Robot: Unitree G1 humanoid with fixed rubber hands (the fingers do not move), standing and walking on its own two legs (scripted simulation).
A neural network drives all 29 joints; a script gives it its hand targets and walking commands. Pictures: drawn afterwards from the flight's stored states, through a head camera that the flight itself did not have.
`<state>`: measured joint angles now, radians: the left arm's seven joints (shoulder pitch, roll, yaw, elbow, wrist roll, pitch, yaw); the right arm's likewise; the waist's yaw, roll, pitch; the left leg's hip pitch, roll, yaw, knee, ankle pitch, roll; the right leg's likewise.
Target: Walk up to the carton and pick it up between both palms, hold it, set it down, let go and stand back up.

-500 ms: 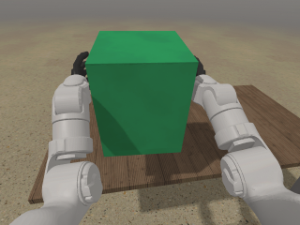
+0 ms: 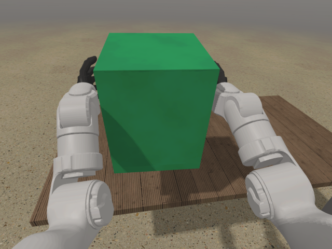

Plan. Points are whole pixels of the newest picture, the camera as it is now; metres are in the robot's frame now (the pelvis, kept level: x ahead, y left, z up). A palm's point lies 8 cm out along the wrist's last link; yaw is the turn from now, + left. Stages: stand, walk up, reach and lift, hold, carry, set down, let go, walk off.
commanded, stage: hold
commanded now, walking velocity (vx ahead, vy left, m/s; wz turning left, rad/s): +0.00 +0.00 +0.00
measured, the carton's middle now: (154, 101) +0.38 +0.02 +0.25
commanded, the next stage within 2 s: none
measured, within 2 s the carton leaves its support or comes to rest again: neither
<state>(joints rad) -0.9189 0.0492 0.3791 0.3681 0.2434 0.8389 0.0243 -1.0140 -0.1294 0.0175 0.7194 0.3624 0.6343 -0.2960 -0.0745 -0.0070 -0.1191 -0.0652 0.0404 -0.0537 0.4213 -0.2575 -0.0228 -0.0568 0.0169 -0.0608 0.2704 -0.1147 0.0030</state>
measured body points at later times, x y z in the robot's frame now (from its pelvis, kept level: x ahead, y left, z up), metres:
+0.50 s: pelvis +0.00 +0.00 +0.00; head -0.09 +0.02 +0.44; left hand +0.39 +0.16 +0.29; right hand +0.38 -0.13 +0.28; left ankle -0.01 +0.13 -0.75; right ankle +0.03 -0.12 -0.75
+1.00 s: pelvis +0.00 +0.01 +0.00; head -0.08 +0.03 +0.44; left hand +0.39 +0.16 +0.27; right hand +0.38 -0.14 +0.27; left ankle -0.01 +0.13 -0.75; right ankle +0.03 -0.12 -0.75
